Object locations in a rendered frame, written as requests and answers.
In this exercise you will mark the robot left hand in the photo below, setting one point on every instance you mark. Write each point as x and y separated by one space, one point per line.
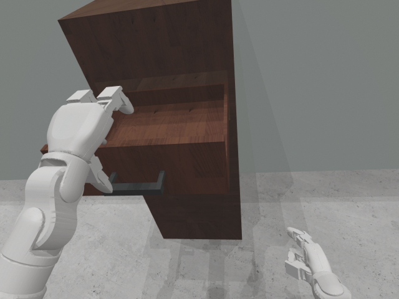
80 127

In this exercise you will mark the drawer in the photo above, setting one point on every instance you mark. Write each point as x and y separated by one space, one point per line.
183 131

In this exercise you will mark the left robot forearm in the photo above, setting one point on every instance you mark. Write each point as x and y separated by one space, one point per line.
45 225

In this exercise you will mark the right robot forearm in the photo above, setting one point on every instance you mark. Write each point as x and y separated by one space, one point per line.
326 285

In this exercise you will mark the handle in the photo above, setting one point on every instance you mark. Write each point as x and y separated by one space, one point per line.
136 189

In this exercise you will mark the robot right hand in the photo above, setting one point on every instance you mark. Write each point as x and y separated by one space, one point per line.
303 265

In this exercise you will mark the cabinet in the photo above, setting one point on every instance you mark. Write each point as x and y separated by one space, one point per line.
147 44

